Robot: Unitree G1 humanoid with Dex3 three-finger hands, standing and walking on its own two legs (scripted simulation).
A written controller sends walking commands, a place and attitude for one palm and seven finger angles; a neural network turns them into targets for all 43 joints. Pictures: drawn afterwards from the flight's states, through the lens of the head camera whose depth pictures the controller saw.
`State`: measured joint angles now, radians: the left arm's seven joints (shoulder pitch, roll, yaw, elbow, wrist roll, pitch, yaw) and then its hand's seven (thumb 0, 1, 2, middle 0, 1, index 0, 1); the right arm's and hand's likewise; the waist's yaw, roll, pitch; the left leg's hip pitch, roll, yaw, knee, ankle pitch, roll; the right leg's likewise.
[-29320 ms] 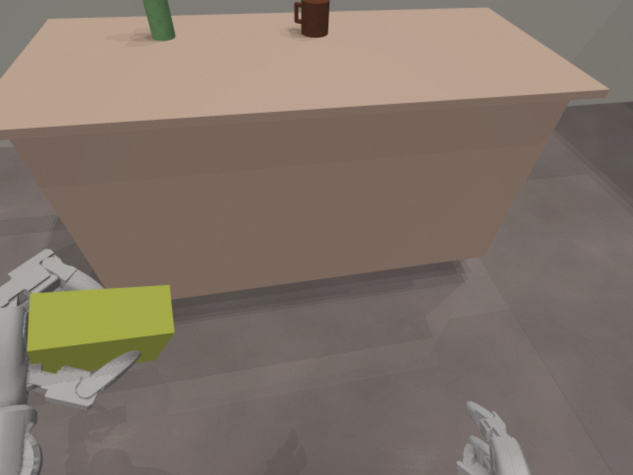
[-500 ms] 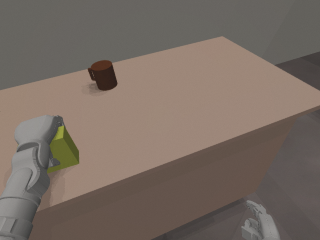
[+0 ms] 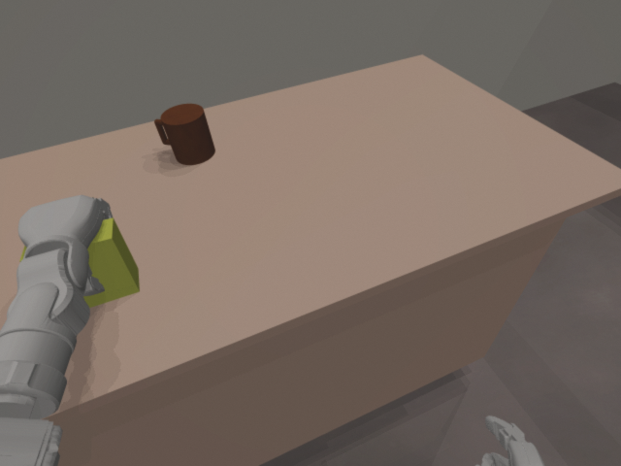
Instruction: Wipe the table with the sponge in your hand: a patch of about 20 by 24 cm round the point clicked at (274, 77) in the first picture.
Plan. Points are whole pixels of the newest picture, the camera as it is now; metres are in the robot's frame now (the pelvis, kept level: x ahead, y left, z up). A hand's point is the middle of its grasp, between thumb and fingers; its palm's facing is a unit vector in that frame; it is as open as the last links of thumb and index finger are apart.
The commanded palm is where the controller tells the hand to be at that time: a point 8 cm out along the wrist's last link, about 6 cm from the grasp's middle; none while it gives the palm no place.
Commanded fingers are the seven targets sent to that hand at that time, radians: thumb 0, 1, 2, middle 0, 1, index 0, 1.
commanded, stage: wipe forward along the middle lane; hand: left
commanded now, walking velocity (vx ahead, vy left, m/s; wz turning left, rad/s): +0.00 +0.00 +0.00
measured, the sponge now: (92, 275) +0.33 +0.35 +0.08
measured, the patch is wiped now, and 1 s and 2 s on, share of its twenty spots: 0.90 0.90 0.90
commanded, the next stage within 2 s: slide back across to the first lane in 0.66 s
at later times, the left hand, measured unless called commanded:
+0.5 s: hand (84, 228) +0.38 +0.37 +0.11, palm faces -0.12 +0.00 -0.99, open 9.3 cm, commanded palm +0.38 +0.37 +0.14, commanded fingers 0.00 0.10 1.30 -1.20 -1.60 -1.20 -1.60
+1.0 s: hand (75, 211) +0.42 +0.40 +0.12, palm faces -0.09 -0.03 -1.00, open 9.3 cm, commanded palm +0.39 +0.41 +0.17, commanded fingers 0.00 0.10 1.30 -1.20 -1.60 -1.20 -1.60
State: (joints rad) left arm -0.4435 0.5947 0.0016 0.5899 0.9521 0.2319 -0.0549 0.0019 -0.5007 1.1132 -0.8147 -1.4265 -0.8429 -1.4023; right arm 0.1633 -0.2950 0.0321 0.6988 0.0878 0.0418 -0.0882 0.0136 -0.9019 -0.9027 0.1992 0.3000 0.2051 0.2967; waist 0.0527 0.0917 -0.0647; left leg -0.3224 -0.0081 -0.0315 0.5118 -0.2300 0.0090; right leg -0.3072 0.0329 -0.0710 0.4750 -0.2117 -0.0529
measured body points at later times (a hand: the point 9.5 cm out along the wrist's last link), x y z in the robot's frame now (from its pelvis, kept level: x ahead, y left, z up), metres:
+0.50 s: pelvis +0.00 +0.00 +0.00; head +0.03 -0.02 +0.45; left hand +0.39 +0.36 +0.17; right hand +0.11 -0.27 -0.13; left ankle +0.02 +0.12 -0.74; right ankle +0.02 -0.09 -0.74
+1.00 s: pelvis +0.02 +0.03 +0.00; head +0.06 +0.02 +0.45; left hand +0.42 +0.40 +0.17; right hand +0.10 -0.25 -0.13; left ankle +0.02 +0.12 -0.74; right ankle +0.02 -0.09 -0.74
